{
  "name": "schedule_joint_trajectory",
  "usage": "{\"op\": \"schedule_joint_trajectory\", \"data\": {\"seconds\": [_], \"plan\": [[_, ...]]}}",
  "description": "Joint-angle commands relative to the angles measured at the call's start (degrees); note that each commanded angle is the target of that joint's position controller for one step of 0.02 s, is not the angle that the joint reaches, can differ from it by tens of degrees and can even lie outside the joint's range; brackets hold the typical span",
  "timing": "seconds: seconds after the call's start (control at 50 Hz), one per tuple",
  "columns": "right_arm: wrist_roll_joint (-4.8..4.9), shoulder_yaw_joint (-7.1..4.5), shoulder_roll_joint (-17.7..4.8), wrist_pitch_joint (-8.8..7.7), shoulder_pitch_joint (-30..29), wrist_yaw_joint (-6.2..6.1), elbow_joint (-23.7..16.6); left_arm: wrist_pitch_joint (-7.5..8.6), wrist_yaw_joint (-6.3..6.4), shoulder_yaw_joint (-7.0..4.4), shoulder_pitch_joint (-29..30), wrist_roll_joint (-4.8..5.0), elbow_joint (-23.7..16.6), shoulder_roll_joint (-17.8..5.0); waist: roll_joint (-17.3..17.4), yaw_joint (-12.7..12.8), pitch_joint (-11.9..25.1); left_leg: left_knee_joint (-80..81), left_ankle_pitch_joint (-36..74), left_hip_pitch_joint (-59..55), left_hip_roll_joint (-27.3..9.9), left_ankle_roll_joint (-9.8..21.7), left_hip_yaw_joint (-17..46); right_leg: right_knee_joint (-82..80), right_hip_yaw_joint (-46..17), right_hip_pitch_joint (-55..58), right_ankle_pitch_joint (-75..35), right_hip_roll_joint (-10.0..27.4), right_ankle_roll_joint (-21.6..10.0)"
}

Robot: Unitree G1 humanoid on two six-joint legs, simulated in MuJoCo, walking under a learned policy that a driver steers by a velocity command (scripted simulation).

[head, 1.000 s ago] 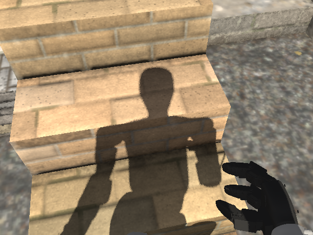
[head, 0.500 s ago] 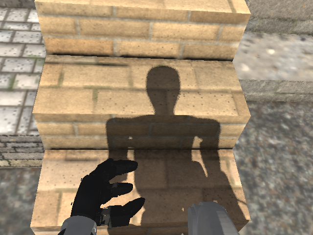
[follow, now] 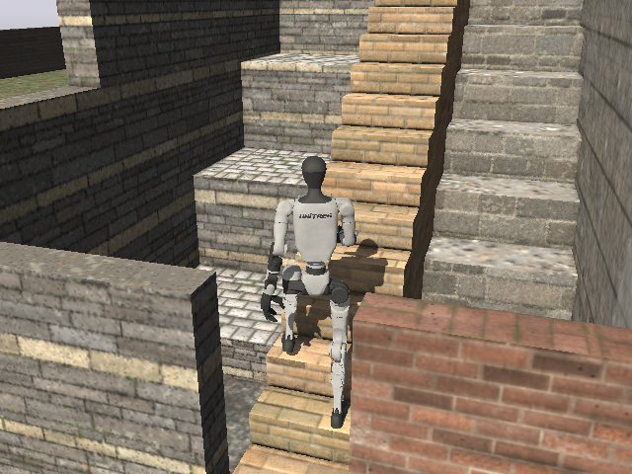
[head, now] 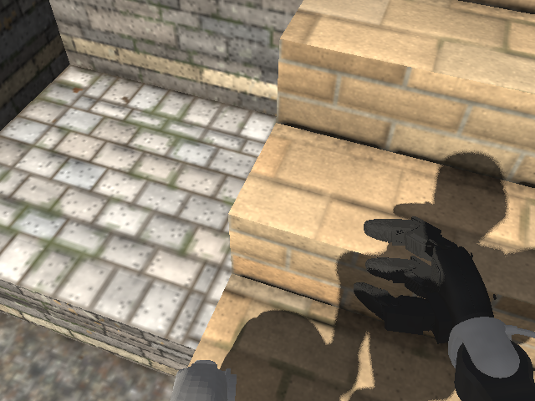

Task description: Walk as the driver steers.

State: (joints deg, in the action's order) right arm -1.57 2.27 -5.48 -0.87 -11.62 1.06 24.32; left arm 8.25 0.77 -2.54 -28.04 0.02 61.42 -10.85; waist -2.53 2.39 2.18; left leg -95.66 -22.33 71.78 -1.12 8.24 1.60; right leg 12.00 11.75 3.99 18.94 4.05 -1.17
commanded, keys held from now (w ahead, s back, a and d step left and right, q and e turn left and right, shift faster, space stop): w+e+shift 0.70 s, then w+shift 0.30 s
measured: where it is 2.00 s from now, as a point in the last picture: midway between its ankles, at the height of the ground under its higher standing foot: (529, 39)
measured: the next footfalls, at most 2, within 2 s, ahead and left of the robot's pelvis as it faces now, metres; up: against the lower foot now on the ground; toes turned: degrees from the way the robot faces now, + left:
left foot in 0.04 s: +0.23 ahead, +0.15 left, +0.19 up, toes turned +0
right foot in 0.50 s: +0.41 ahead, -0.17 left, +0.39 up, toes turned -11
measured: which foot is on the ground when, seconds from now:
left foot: up 0.00-0.02, down 0.04-0.44, up 0.46-0.88, down 0.90-1.00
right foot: down 0.00-0.04, up 0.06-0.48, down 0.50-0.94, up 0.96-1.00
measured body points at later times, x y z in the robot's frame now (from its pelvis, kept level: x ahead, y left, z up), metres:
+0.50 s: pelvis +0.33 -0.07 +0.27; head +0.31 -0.10 +0.72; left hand +0.59 +0.07 +0.21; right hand +0.35 -0.35 +0.13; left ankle +0.25 +0.14 -0.38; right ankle +0.38 -0.16 -0.36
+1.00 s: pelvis +0.54 -0.14 +0.45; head +0.51 -0.14 +0.89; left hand +0.78 +0.03 +0.34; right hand +0.55 -0.43 +0.37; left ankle +0.64 -0.07 -0.17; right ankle +0.40 -0.15 -0.19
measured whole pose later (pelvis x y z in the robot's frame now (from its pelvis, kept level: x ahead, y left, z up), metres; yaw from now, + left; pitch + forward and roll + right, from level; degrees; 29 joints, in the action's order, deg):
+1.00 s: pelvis +0.54 -0.14 +0.45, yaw -40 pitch +1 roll +6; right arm -1.5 -0.3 -8.3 -1.6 9.0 -0.5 32.8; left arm 4.2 -0.8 -5.7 -20.9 -1.0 45.5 -15.3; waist -3.2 -1.9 4.2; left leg -74.4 -36.8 39.6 3.0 3.3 -5.6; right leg 73.6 -13.4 -24.5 4.4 -8.5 -6.5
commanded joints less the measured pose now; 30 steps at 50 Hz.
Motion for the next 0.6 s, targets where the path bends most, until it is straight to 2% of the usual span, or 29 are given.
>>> {"op": "schedule_joint_trajectory", "data": {"seconds": [0.02,0.04,0.06,0.08,0.1,0.12,0.14,0.16,0.18,0.2,0.22,0.24,0.26,0.28,0.3,0.32,0.34,0.36,0.38,0.4,0.42,0.44,0.46,0.48,0.5,0.52,0.54,0.56,0.6], "plan": [[0.12,-3.96,-8.83,-0.52,13.51,1.21,1.30,3.89,0.53,-2.23,1.91,0.40,-8.83,-16.01,2.80,-9.86,11.24,22.68,-11.44,-63.23,9.41,-1.76,-18.50,2.37,-7.85,-24.39,-99.89,8.69,-14.73],[0.03,-5.32,-10.13,0.04,27.77,0.81,3.29,3.18,-0.16,-5.44,8.47,-0.18,-12.28,-24.31,-4.73,-19.08,22.48,32.37,-5.16,-69.09,8.47,-1.53,-9.19,22.67,-11.49,-15.39,-114.76,10.94,-11.79],[-0.05,-8.68,-19.07,-0.73,35.09,-0.59,5.79,3.49,-2.27,-5.96,10.25,2.87,-15.63,-20.77,2.75,-19.66,30.21,48.00,-16.70,-80.10,-2.13,0.73,15.65,44.60,-14.27,-26.01,-96.73,3.03,-6.64],[0.32,-10.50,-23.56,-1.12,35.10,-0.96,8.87,3.19,-3.98,-4.67,14.09,2.54,-18.97,-11.43,16.58,-18.45,33.43,68.95,-21.39,-81.86,-17.44,2.70,39.74,78.03,-11.26,-36.07,-23.85,-12.50,-2.86],[0.31,-9.73,-19.62,-1.42,29.30,0.00,9.29,2.46,-4.16,-3.72,16.48,0.03,-21.19,-6.52,10.74,-15.21,31.54,74.46,-19.92,-75.94,-19.97,3.59,46.45,104.22,-20.65,-46.28,-19.10,-11.55,-3.52],[0.17,-9.01,-17.03,-2.59,23.51,0.11,13.23,2.22,-3.53,-2.28,21.86,-0.69,-25.63,-0.97,9.70,-12.31,22.70,73.13,-14.17,-70.76,-19.81,3.99,40.04,113.66,-20.01,-54.08,-21.25,-8.52,-4.98],[-0.20,-8.02,-14.02,-3.84,24.17,-0.56,19.34,2.44,-3.33,-0.49,21.89,-0.61,-27.65,2.60,7.29,-8.77,11.98,73.37,-7.01,-66.10,-19.42,3.15,32.11,117.06,-18.16,-60.51,-16.60,-5.54,-7.33],[-1.17,-6.47,-8.63,-4.79,24.91,-0.64,24.43,1.63,-3.14,0.55,20.68,-0.52,-28.51,5.29,4.92,-5.36,3.82,71.94,0.56,-61.33,-17.55,0.80,24.02,118.19,-19.10,-65.06,-8.74,-4.46,-9.04],[-2.15,-4.82,-3.62,-5.17,26.97,-0.01,28.18,0.62,-2.94,1.71,20.53,0.06,-29.31,8.33,5.18,-2.30,0.49,69.11,4.15,-59.74,-14.70,-1.79,15.11,119.10,-20.34,-68.17,-4.71,-3.68,-10.19],[-2.56,-3.33,0.27,-5.84,29.97,0.16,30.38,-1.20,-2.50,1.73,19.93,1.83,-28.78,7.68,4.03,-2.26,-1.37,69.70,8.41,-58.39,-16.92,-2.49,11.23,121.32,-20.29,-70.20,0.09,-4.62,-10.06],[-2.79,-2.81,0.92,-6.67,29.46,0.18,31.42,-2.51,-2.07,2.06,19.73,2.72,-28.59,7.35,2.78,-0.88,-3.54,71.37,11.67,-57.54,-17.21,-3.40,7.90,120.77,-21.99,-72.98,2.09,-5.55,-9.85],[-2.96,-3.30,-0.98,-7.76,29.92,-0.05,33.34,-3.74,-1.31,1.93,22.43,3.04,-29.88,7.96,5.04,-0.55,-3.77,75.33,11.52,-58.56,-19.71,-2.61,6.56,132.49,-21.25,-78.01,6.24,-7.76,-10.28],[-3.39,-3.38,-3.28,-8.46,27.84,-0.04,33.94,-4.90,-0.68,2.09,25.23,3.47,-31.98,7.49,4.15,1.93,-5.95,80.05,9.00,-55.74,-19.95,-3.56,1.77,133.30,-20.65,-79.68,6.82,-8.10,-10.45],[-3.72,-3.55,-5.44,-8.02,27.82,-0.41,34.36,-5.39,-0.25,2.00,26.69,2.83,-33.91,6.98,7.56,3.08,-4.45,83.50,8.54,-56.00,-20.35,-3.40,-1.73,135.14,-19.05,-79.97,7.33,-8.26,-10.59],[-2.87,-3.36,-6.07,-7.57,25.85,-0.14,34.21,-6.14,0.30,2.81,30.37,2.32,-36.15,7.44,4.40,6.49,-7.86,87.43,5.38,-48.20,-17.25,-5.92,-8.88,122.24,-18.08,-75.73,5.07,-7.29,-10.88],[-2.74,-3.10,-6.08,-7.02,23.28,-0.14,34.10,-6.80,0.56,2.49,33.96,2.89,-37.99,4.19,4.50,6.84,-12.09,94.73,11.09,-40.49,-13.58,-5.65,-15.95,106.89,-14.10,-67.58,2.33,-7.31,-10.05],[-2.33,-3.31,-9.72,-6.81,23.07,-0.84,33.79,-7.94,0.36,2.43,33.08,2.39,-39.12,1.47,6.70,7.61,-11.26,103.23,22.83,-35.86,-13.13,-4.36,-21.83,93.94,-8.38,-54.28,1.62,-6.79,-10.24],[-0.10,-3.27,-12.89,-6.74,20.74,-1.60,32.12,-8.20,-0.15,2.05,24.74,0.72,-37.27,0.23,9.16,10.32,-4.38,102.01,54.71,-38.18,-13.58,-4.28,-25.72,92.46,-6.32,-36.84,-0.73,-7.41,-10.76],[2.62,-4.21,-18.82,-6.83,15.08,-3.06,28.64,-8.69,-0.63,0.44,9.99,0.65,-32.02,-3.48,10.86,16.90,5.36,93.31,99.25,-41.01,-13.77,-3.68,-25.91,91.06,-3.35,-19.73,0.02,-13.46,-8.34],[3.89,-6.60,-28.27,-6.66,12.30,-3.82,24.74,-8.84,-0.42,-1.92,-2.10,0.19,-26.92,-7.71,10.82,20.63,12.00,79.56,118.78,-51.36,-15.10,-4.74,-24.34,85.18,-3.76,-14.58,0.48,-13.49,-7.81],[4.38,-9.16,-34.44,-5.90,12.97,-2.76,22.76,-8.14,-1.16,-2.66,-5.94,-0.69,-27.06,-9.63,10.01,22.07,16.86,64.38,113.93,-60.70,-17.33,-3.87,-19.88,69.06,-4.00,-11.59,3.06,-12.56,-7.02],[2.74,-9.68,-33.35,-4.29,14.72,-1.37,20.98,-7.42,-1.49,-2.90,0.10,-0.74,-28.91,-9.56,8.53,19.28,16.64,48.15,102.78,-63.89,-16.38,-1.74,-16.13,49.39,-10.96,-12.39,8.02,-14.14,-6.87],[1.07,-8.33,-22.68,-3.72,22.31,0.87,16.23,-6.89,-1.29,-3.81,16.73,0.67,-27.30,-12.38,-9.95,3.96,7.89,26.97,44.95,-42.22,-4.43,-4.80,-12.12,32.10,-29.12,-11.01,15.53,-13.65,-10.94],[-2.30,-6.32,-15.78,-3.61,25.96,2.15,14.80,-7.06,-0.72,-4.43,21.50,1.27,-26.65,-15.20,-16.55,-3.79,9.82,9.01,20.66,-29.18,1.72,-6.51,-2.18,21.18,-49.19,-10.66,17.41,-6.66,-16.31],[-5.36,-4.69,-11.11,-4.16,30.82,2.77,15.37,-7.87,-0.96,-3.89,22.68,1.29,-25.09,-12.50,-9.25,-6.64,18.65,-8.57,22.56,-27.04,2.16,-5.03,5.56,23.37,-45.68,-8.06,14.82,-7.56,-17.50],[-6.78,-3.01,-7.82,-5.46,25.92,2.77,13.14,-8.50,-0.80,-2.73,23.08,2.15,-24.15,-9.18,-3.82,-5.79,17.41,-17.73,23.89,-29.05,2.32,-4.24,4.70,21.15,-43.65,-19.55,11.65,-10.91,-15.39],[-7.33,-1.26,-3.57,-5.88,21.31,1.85,9.11,-7.69,-0.14,-1.81,20.36,1.84,-22.01,-9.30,-6.70,-6.66,13.52,-19.02,20.71,-25.28,0.85,-4.11,5.66,14.75,-45.66,-25.70,12.18,-8.27,-13.63],[-7.90,-0.51,-3.50,-6.11,19.47,1.10,8.85,-6.32,-0.19,-1.03,16.56,1.44,-18.82,-6.38,-3.68,-5.46,7.48,-18.63,19.12,-22.66,0.18,-4.17,5.07,12.02,-47.73,-30.07,12.60,-7.92,-12.89],[-6.05,0.42,-3.37,-7.00,14.26,1.36,6.03,-4.91,0.66,-1.32,13.07,-1.26,-17.26,-6.11,2.39,-3.61,-0.05,-13.84,8.13,-17.68,1.65,-4.70,4.54,11.06,-47.20,-29.70,10.49,-8.68,-15.22]]}}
